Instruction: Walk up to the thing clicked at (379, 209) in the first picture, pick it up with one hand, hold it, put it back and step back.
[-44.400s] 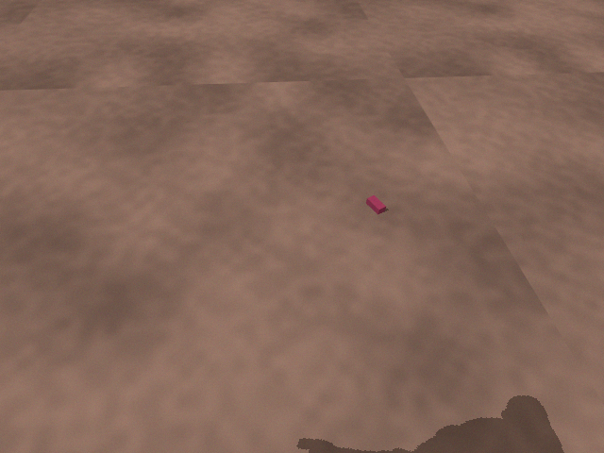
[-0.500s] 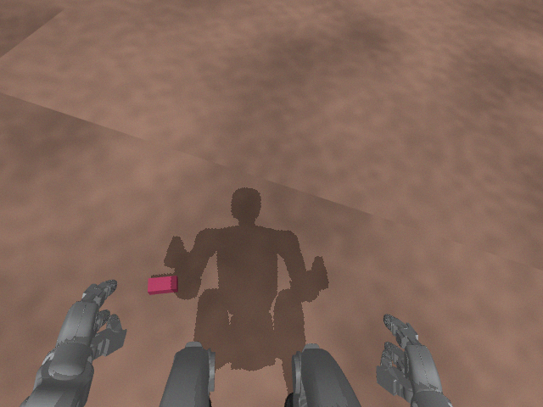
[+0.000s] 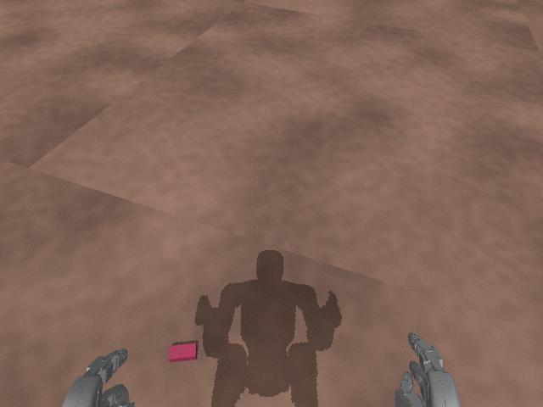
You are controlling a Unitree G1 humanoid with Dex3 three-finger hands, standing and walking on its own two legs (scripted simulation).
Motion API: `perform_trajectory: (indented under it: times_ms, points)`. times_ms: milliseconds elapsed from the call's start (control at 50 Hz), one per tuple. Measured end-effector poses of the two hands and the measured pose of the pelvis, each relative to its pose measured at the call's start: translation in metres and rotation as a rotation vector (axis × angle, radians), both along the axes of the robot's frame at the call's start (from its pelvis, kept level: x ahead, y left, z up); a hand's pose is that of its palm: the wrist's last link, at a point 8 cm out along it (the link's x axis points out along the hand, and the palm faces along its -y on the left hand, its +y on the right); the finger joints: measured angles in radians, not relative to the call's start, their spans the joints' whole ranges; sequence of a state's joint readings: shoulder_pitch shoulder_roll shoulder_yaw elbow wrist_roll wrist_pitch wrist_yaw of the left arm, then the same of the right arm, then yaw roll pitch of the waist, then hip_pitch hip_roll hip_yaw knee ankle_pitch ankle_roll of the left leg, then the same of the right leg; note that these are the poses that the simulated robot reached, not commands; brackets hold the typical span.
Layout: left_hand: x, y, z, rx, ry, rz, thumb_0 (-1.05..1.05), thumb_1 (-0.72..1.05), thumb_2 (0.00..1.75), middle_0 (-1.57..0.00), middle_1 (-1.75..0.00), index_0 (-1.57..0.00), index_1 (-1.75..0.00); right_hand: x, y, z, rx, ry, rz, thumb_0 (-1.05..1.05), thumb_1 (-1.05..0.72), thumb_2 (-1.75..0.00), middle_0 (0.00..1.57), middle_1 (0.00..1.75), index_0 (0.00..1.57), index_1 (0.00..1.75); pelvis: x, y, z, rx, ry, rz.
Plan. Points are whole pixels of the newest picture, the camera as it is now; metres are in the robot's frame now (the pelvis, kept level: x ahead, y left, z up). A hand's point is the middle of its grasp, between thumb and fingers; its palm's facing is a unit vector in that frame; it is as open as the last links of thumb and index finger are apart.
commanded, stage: home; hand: left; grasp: from above
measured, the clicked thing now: (183, 352) +0.45 +0.25 -0.70
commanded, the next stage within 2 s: stand in 1.88 s
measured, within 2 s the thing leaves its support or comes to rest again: neither
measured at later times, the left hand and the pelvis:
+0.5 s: hand out of the picture +0.17 +0.18 -0.05, palm faces +0.04 -0.98 -0.20, open 7.4 cm; pelvis +0.00 +0.00 +0.00, yaw +0 degrees
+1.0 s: hand out of the picture +0.16 +0.18 -0.05, palm faces +0.04 -0.98 -0.20, open 7.4 cm; pelvis -0.01 +0.00 +0.00, yaw +0 degrees
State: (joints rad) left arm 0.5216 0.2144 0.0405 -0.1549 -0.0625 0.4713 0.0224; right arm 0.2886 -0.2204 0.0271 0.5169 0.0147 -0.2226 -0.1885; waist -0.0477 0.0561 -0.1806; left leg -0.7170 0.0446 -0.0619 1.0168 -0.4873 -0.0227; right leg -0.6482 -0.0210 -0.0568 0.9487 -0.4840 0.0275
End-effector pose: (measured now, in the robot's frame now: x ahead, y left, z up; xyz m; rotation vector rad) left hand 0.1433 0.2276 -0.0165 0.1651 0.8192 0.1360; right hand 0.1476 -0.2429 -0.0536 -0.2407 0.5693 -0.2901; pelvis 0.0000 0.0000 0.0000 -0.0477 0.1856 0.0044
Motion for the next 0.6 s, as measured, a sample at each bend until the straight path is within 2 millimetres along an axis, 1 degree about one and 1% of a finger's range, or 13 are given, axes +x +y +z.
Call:
perform_trajectory:
  times_ms: [80,180,460,600]
  points:
    - [-0.002,-0.001,-0.005,-0.006,0.011,0.004,0.01,0.91,0.90,-0.20,-0.30,-0.20,-0.30,0.008,0.000,0.004,-0.009,-0.021,0.028,0.02,-0.90,-0.89,0.20,0.30,0.20,0.30,-0.001,-0.002,0.000,0.002,-0.005,0.003]
    - [-0.002,-0.002,-0.007,-0.010,0.009,0.007,0.01,0.91,0.90,-0.20,-0.30,-0.20,-0.30,0.011,0.000,0.004,-0.019,-0.016,0.048,0.02,-0.90,-0.89,0.20,0.30,0.20,0.30,-0.002,-0.003,0.000,0.002,-0.007,0.006]
    - [0.005,-0.001,-0.005,0.003,0.002,-0.009,0.01,0.91,0.90,-0.20,-0.30,-0.20,-0.30,-0.002,0.002,-0.006,0.000,0.032,0.020,0.02,-0.90,-0.89,0.20,0.30,0.20,0.30,0.002,-0.001,0.000,0.002,-0.009,0.000]
    - [0.007,-0.002,-0.004,-0.003,0.003,-0.014,0.01,0.91,0.90,-0.20,-0.30,-0.20,-0.30,-0.007,0.000,-0.007,0.002,0.038,0.008,0.02,-0.90,-0.89,0.20,0.30,0.20,0.30,0.002,-0.001,0.000,0.002,-0.012,-0.004]
